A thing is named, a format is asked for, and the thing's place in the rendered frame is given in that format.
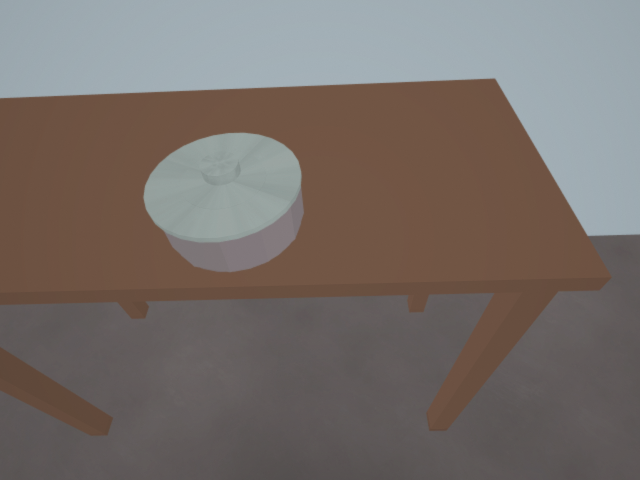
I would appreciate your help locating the knob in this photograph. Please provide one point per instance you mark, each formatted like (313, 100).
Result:
(220, 168)

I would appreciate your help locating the table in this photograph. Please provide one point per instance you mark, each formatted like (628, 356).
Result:
(408, 188)

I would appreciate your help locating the pot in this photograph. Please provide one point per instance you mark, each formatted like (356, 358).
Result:
(246, 252)

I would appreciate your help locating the lid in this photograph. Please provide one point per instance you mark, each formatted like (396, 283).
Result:
(183, 205)

